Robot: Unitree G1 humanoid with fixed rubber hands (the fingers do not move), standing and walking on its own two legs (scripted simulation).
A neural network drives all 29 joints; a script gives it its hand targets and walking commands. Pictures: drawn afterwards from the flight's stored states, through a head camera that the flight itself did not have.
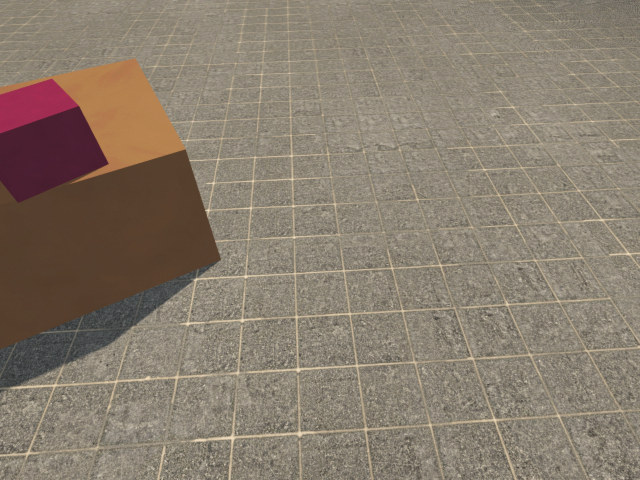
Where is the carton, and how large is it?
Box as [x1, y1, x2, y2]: [0, 79, 108, 202]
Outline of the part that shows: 52,79 0,95 0,180 18,202 108,163 78,105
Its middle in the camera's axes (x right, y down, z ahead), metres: -0.80 -0.27 +1.09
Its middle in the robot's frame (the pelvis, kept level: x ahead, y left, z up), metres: +0.99 +0.84 -0.13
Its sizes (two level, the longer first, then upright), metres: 0.252 0.218 0.190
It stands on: a pedestal, 0.55 m high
